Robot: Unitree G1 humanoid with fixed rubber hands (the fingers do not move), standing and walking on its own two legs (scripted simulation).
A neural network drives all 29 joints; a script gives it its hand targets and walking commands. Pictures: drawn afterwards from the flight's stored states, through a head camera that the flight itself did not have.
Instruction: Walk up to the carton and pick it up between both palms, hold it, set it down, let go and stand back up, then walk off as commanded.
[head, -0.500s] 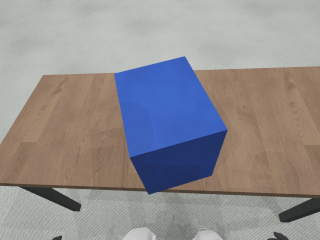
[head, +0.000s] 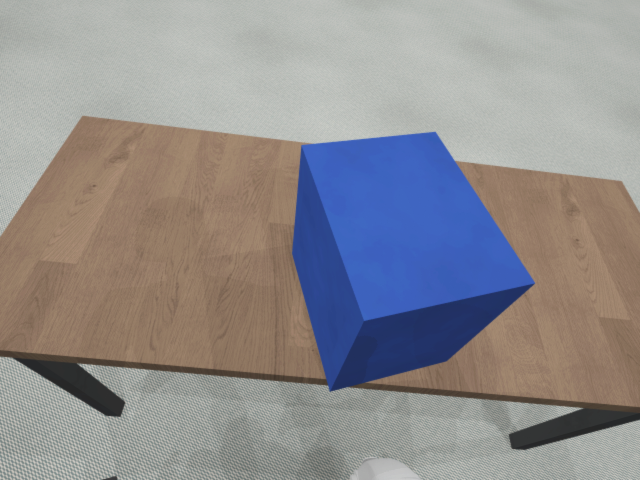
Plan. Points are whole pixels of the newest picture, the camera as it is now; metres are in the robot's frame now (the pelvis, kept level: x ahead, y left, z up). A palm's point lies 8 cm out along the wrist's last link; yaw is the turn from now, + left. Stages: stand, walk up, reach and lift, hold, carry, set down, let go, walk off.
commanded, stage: walk up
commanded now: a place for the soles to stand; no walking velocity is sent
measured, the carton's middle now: (381, 264) +0.40 -0.06 -0.01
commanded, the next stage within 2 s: none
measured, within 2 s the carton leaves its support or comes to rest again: neither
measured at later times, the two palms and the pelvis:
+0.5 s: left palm out of the picture +0.08 +0.22 -0.09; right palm out of the picture +0.11 -0.39 -0.14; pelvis +0.02 -0.10 -0.01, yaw -1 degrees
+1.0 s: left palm out of the picture +0.10 +0.28 -0.13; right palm out of the picture +0.09 -0.33 -0.11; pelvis +0.02 -0.03 -0.02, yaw -1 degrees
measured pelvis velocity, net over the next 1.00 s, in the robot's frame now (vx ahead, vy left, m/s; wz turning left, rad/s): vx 0.02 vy -0.03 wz -0.02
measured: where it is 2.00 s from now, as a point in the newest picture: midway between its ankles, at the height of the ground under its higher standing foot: outside the picture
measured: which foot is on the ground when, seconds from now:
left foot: down 0.00-0.38, up 0.40-0.92, down 0.94-1.00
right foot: up 0.00-0.36, down 0.38-0.94, up 0.96-1.00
